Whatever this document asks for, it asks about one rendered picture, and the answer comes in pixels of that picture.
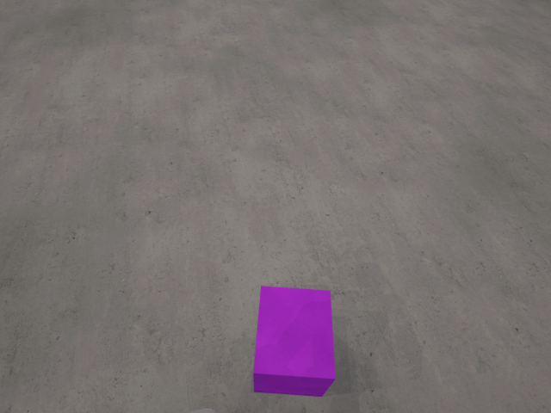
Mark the carton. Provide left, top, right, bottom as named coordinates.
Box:
left=253, top=286, right=336, bottom=397

